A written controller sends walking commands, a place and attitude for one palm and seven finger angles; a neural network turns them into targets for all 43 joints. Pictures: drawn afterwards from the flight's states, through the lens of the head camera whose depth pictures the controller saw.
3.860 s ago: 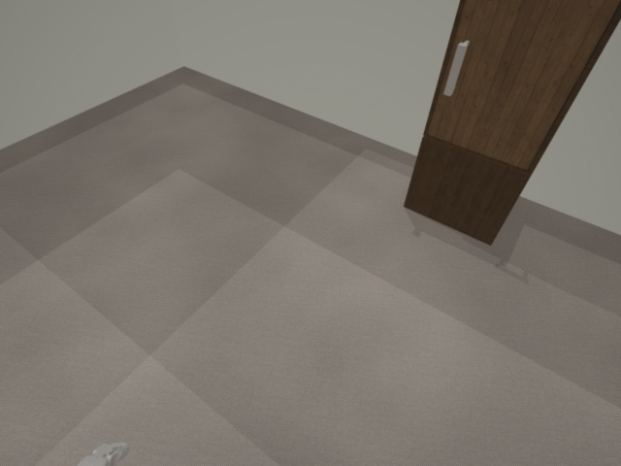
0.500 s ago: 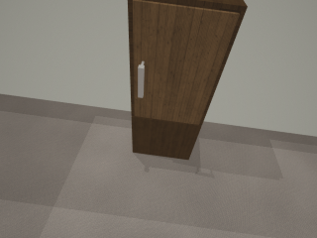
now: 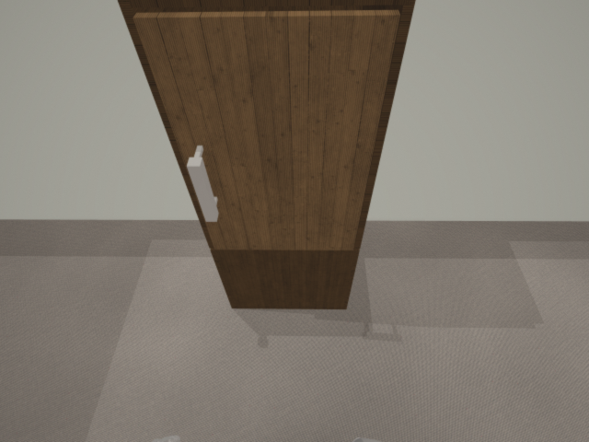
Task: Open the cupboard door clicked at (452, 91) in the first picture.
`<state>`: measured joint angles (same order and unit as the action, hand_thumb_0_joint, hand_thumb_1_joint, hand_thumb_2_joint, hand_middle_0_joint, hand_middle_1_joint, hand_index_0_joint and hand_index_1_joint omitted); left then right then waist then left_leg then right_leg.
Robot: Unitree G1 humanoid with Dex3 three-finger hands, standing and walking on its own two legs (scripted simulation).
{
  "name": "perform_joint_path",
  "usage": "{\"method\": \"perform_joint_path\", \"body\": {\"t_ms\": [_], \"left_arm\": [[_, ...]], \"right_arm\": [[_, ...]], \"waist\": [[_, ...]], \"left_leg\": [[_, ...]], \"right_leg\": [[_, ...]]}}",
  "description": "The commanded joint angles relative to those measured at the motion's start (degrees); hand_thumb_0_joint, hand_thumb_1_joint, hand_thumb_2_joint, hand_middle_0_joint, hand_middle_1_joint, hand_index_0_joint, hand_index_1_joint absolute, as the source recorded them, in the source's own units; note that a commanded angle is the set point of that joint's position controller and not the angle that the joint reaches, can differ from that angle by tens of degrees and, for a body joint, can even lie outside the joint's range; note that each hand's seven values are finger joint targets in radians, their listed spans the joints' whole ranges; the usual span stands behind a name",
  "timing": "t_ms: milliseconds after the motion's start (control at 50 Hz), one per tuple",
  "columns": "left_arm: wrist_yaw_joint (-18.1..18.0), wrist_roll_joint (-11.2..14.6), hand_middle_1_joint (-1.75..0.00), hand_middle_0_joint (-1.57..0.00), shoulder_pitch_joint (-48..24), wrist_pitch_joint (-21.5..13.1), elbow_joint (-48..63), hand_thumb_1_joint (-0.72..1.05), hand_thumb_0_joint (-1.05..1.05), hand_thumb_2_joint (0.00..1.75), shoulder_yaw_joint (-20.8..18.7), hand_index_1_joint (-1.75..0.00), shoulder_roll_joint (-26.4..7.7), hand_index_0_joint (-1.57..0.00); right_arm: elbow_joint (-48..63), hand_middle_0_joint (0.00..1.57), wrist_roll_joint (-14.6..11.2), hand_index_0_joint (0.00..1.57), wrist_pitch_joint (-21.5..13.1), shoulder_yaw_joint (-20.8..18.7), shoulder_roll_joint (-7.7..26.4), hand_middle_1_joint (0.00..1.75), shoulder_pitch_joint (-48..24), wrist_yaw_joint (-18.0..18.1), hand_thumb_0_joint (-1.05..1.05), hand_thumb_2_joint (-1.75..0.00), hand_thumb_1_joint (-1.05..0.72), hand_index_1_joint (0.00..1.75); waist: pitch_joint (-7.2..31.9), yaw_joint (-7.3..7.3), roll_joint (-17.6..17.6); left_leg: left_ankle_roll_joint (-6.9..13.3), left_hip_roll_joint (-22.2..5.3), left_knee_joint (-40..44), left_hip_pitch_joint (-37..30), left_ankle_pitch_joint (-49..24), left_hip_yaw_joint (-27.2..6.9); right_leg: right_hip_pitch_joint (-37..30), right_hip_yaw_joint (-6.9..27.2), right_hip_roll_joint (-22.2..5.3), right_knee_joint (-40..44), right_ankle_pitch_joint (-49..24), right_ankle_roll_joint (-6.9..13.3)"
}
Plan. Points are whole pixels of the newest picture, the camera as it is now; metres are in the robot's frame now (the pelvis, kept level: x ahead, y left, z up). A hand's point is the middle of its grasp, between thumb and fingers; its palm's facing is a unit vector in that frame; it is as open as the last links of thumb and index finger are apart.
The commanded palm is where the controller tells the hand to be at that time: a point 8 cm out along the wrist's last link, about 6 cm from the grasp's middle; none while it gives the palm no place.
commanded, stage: come to a stop and stand still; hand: left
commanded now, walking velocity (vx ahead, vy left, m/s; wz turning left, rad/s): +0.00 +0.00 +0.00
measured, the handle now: (206, 184) +0.59 +0.20 -0.05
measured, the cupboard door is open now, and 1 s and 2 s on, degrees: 0 0 0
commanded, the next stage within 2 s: none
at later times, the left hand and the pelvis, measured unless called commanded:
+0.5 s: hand out of the picture +0.07 +0.20 -0.17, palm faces +0.05 -0.97 -0.23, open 7.3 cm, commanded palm none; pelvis +0.04 +0.01 +0.01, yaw -1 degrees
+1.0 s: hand out of the picture +0.03 +0.18 -0.16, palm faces +0.06 -0.97 -0.22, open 7.4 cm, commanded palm none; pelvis -0.02 -0.02 +0.01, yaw +2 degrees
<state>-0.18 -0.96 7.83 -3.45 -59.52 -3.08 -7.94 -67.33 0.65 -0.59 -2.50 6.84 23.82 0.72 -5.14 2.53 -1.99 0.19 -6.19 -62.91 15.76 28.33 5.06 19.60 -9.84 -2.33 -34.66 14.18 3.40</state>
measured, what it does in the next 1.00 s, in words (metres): steps on the spot: left foot, then right foot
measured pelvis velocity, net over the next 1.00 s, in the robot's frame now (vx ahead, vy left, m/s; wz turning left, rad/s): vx -0.02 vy -0.02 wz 0.04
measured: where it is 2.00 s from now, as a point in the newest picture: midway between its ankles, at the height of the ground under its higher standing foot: outside the picture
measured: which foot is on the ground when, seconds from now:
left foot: up 0.00-0.24, down 0.26-0.58, up 0.60-0.76, down 0.78-1.00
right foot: down 0.00-0.30, up 0.32-0.58, down 0.60-1.00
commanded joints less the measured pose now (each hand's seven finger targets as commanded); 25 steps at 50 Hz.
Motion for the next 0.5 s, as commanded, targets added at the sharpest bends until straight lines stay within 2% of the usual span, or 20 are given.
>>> {"method": "perform_joint_path", "body": {"t_ms": [0, 20, 40, 60, 100, 140, 160, 180, 200, 220, 240, 260, 280, 300, 320, 340, 380, 420, 480], "left_arm": [[-1.5, -0.3, -0.3, -0.2, 6.8, 0.1, -0.5, 0.9, 0.0, 0.9, -0.7, -0.3, -6.0, -0.2], [-1.7, -0.5, -0.3, -0.2, 6.2, -0.1, -0.2, 0.9, 0.0, 0.9, -0.4, -0.3, -4.9, -0.2], [-1.9, -0.6, -0.3, -0.2, 5.0, 0.1, 0.4, 0.9, 0.0, 0.9, 0.0, -0.3, -4.7, -0.2], [-1.9, -0.6, -0.3, -0.2, 4.6, 0.4, 0.6, 0.9, 0.0, 0.9, 0.3, -0.3, -4.8, -0.2], [-2.0, -0.3, -0.3, -0.2, 5.4, 1.1, 0.4, 0.9, 0.0, 0.9, 0.3, -0.3, -6.1, -0.2], [-2.3, -0.1, -0.3, -0.2, 6.1, 2.0, 0.8, 0.9, 0.0, 0.9, -0.4, -0.3, -7.9, -0.2], [-2.4, -0.1, -0.3, -0.2, 5.9, 2.6, 0.9, 0.9, 0.0, 0.9, -0.8, -0.3, -8.5, -0.2], [-2.4, 0.0, -0.3, -0.2, 5.8, 3.0, 1.2, 0.9, 0.0, 0.9, -1.1, -0.3, -9.0, -0.2], [-2.4, 0.0, -0.3, -0.2, 5.9, 3.4, 1.4, 0.9, 0.0, 0.9, -1.2, -0.3, -9.1, -0.2], [-2.3, 0.0, -0.3, -0.2, 6.2, 3.8, 1.9, 0.9, 0.0, 0.9, -1.3, -0.3, -8.7, -0.2], [-2.5, 0.2, -0.3, -0.2, 7.6, 4.3, 2.7, 0.9, 0.0, 0.9, -1.0, -0.3, -7.1, -0.2], [-2.7, 0.4, -0.3, -0.2, 8.8, 4.6, 2.9, 0.9, 0.0, 0.9, -0.7, -0.3, -5.4, -0.2], [-2.7, 0.6, -0.3, -0.2, 8.5, 4.9, 3.1, 0.9, 0.0, 0.9, -0.5, -0.3, -5.4, -0.2], [-2.7, 0.5, -0.3, -0.2, 8.2, 5.4, 2.8, 0.9, 0.0, 0.9, -0.7, -0.3, -5.7, -0.2], [-2.5, 0.3, -0.3, -0.2, 8.2, 5.5, 2.8, 0.9, 0.0, 0.9, -0.9, -0.3, -5.9, -0.2], [-2.5, 0.2, -0.3, -0.2, 8.7, 5.4, 2.8, 0.9, 0.0, 0.9, -1.1, -0.3, -6.2, -0.2], [-2.2, 0.1, -0.3, -0.2, 9.0, 5.3, 3.0, 0.9, 0.0, 0.9, -1.2, -0.3, -5.8, -0.2], [-1.9, 0.1, -0.3, -0.2, 8.6, 5.2, 3.5, 0.9, 0.0, 0.9, -1.0, -0.3, -5.7, -0.2], [-1.8, 0.2, -0.3, -0.2, 8.8, 5.3, 4.0, 0.9, 0.0, 0.9, -0.6, -0.3, -4.7, -0.2]], "right_arm": [[4.9, 0.2, 0.6, 0.2, -0.8, -0.3, 1.9, 0.3, -0.3, 0.1, 0.0, -0.9, -0.9, 0.3], [4.4, 0.2, 0.4, 0.2, -0.3, -0.1, 0.9, 0.3, 1.0, 0.2, 0.0, -0.9, -0.9, 0.3], [4.0, 0.2, 0.3, 0.2, 0.1, 0.4, -0.4, 0.3, 2.2, 0.4, 0.0, -0.9, -0.9, 0.3], [3.7, 0.2, 0.1, 0.2, 0.5, 0.9, -1.0, 0.3, 2.2, 0.5, 0.0, -0.9, -0.9, 0.3], [4.3, 0.2, -0.4, 0.2, 0.8, 1.0, -0.2, 0.3, -0.1, 0.6, 0.0, -0.9, -0.9, 0.3], [5.7, 0.2, -0.5, 0.2, 1.2, 0.4, 1.5, 0.3, -2.2, 0.6, 0.0, -0.9, -0.9, 0.3], [5.9, 0.2, -0.3, 0.2, 1.5, 0.0, 2.7, 0.3, -3.2, 0.7, 0.0, -0.9, -0.9, 0.3], [6.5, 0.2, -0.1, 0.2, 1.7, -0.4, 3.8, 0.3, -3.6, 0.7, 0.0, -0.9, -0.9, 0.3], [7.0, 0.2, 0.1, 0.2, 1.8, -0.7, 5.0, 0.3, -3.8, 0.6, 0.0, -0.9, -0.9, 0.3], [7.5, 0.2, 0.1, 0.2, 1.6, -1.1, 6.4, 0.3, -3.8, 0.6, 0.0, -0.9, -0.9, 0.3], [8.6, 0.2, 0.4, 0.2, 1.3, -1.3, 9.2, 0.3, -4.4, 0.8, 0.0, -0.9, -0.9, 0.3], [9.3, 0.2, 0.6, 0.2, 1.3, -1.6, 11.9, 0.3, -5.0, 1.0, 0.0, -0.9, -0.9, 0.3], [9.7, 0.2, 0.7, 0.2, 1.3, -1.6, 12.1, 0.3, -6.5, 1.3, 0.0, -0.9, -0.9, 0.3], [10.3, 0.2, 0.8, 0.2, 1.2, -1.5, 11.9, 0.3, -8.4, 1.8, 0.0, -0.9, -0.9, 0.3], [11.1, 0.2, 0.7, 0.2, 1.1, -1.3, 11.3, 0.3, -9.9, 2.1, 0.0, -0.9, -0.9, 0.3], [11.7, 0.2, 0.9, 0.2, 1.2, -1.4, 11.5, 0.3, -11.6, 2.0, 0.0, -0.9, -0.9, 0.3], [12.4, 0.2, 1.0, 0.2, 1.4, -1.9, 12.1, 0.3, -12.6, 2.0, 0.0, -0.9, -0.9, 0.3], [12.6, 0.2, 0.7, 0.2, 1.3, -2.3, 12.3, 0.3, -12.3, 1.9, 0.0, -0.9, -0.9, 0.3], [12.4, 0.2, 0.8, 0.2, 1.6, -2.8, 12.6, 0.3, -12.6, 1.5, 0.0, -0.9, -0.9, 0.3]], "waist": [[2.2, -1.65, 6.6], [2.1, -0.72, 4.8], [3.1, 0.22, 5.2], [3.4, 0.01, 6.3], [4.3, -1.21, 8.0], [5.0, -1.85, 7.9], [4.2, -1.87, 9.3], [3.7, -1.75, 10.4], [3.8, -1.6, 9.2], [4.3, -1.57, 5.2], [4.6, -2.08, -2.5], [5.3, -2.39, -8.9], [5.3, -2.25, -12.1], [6.1, -2.16, -12.0], [6.2, -2.6, -11.0], [7.1, -2.86, -9.5], [10.4, -2.7, -5.9], [12.4, -2.04, -4.6], [13.1, -1.3, -8.4]], "left_leg": [[-0.4, -2.7, -1.7, 11.2, -5.7, -3.0], [-1.1, -2.2, 3.1, 8.2, -5.7, -2.3], [-1.7, -1.7, 8.6, 4.9, -6.4, -2.0], [-2.0, -0.6, 12.6, 3.1, -8.0, -1.2], [-2.3, 0.9, 18.7, 2.8, -10.2, -0.4], [-2.5, 1.6, 24.0, 1.7, -13.4, 0.0], [-2.5, 1.5, 26.1, 0.6, -14.9, 0.1], [-2.5, 1.8, 28.5, -0.3, -17.2, 0.3], [-2.1, 1.4, 31.6, -2.6, -21.7, -0.1], [-1.0, -1.0, 33.8, -5.8, -33.9, -2.4], [2.3, -7.8, 36.3, -7.1, -49.5, -8.7], [6.5, -13.4, 40.0, -4.6, -57.1, -12.7], [10.2, -15.6, 43.9, -3.2, -58.3, -15.5], [11.8, -15.6, 44.4, -2.5, -54.7, -16.1], [12.3, -15.2, 43.4, -2.6, -54.0, -14.5], [12.4, -14.4, 41.9, -4.6, -54.2, -13.1], [11.7, -12.5, 39.8, -10.2, -54.1, -10.6], [11.1, -11.8, 39.4, -12.7, -52.1, -9.8], [10.4, -11.9, 40.6, -11.5, -43.4, -10.4]], "right_leg": [[-4.9, 14.0, -16.2, 21.7, -11.6, 6.5], [-2.5, 11.3, -15.4, 21.0, -18.6, 6.1], [-0.6, 8.4, -14.4, 19.9, -23.3, 5.7], [-0.6, 6.9, -13.1, 19.1, -26.7, 5.4], [-4.3, 6.5, -12.1, 16.6, -31.5, 5.4], [-5.9, 7.3, -12.6, 13.7, -31.0, 5.5], [-5.3, 8.0, -13.1, 12.7, -29.2, 5.3], [-5.1, 8.1, -12.9, 11.1, -28.4, 4.7], [-3.9, 8.5, -12.9, 9.2, -26.7, 3.8], [-1.7, 6.9, -10.6, 5.8, -21.6, 1.6], [0.3, 4.1, -6.0, 1.9, -12.0, -1.7], [-1.5, 2.1, -1.7, -4.4, 2.6, -3.7], [-0.9, 3.9, 0.5, -14.0, 17.9, -4.2], [0.3, 7.6, 0.4, -21.8, 21.0, -3.9], [1.7, 9.8, -0.1, -25.0, 20.3, -3.7], [3.7, 10.4, 0.2, -27.3, 19.2, -3.7], [6.2, 10.4, 0.9, -27.4, 17.0, -4.5], [5.9, 9.4, 0.9, -23.7, 16.5, -5.0], [1.4, 8.3, -0.1, -12.4, 16.2, -4.7]]}}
